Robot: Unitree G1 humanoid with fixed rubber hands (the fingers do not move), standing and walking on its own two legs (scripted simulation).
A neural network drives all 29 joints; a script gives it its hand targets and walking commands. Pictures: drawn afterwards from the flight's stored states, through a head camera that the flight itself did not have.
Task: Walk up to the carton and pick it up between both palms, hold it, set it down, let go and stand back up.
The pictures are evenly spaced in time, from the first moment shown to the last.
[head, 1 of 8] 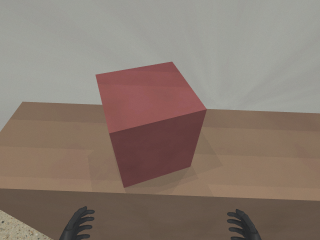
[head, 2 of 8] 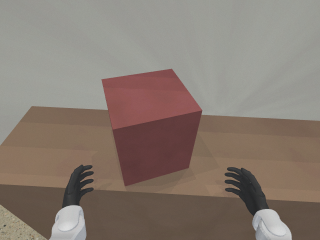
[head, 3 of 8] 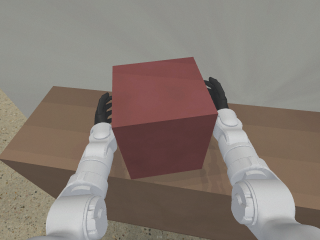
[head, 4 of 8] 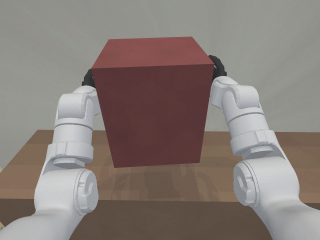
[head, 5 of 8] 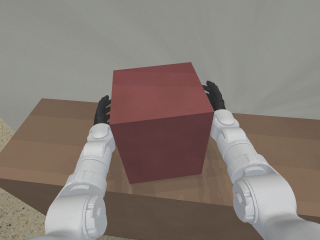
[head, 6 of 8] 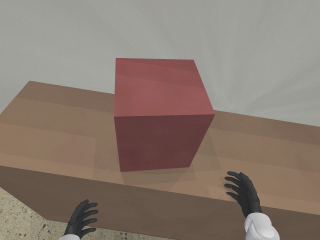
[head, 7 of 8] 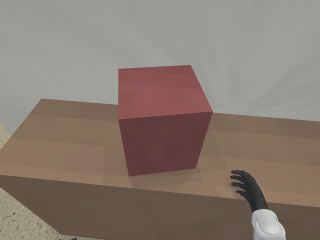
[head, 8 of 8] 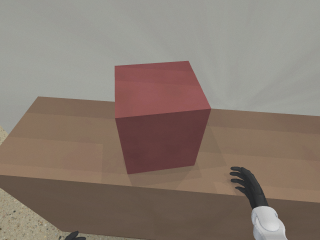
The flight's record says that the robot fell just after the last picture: no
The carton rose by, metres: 0.20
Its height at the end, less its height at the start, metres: +0.00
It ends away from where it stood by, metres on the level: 0.01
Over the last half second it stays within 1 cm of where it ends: yes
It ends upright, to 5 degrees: yes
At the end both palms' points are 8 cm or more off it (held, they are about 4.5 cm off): yes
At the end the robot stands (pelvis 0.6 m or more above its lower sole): yes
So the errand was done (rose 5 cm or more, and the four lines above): yes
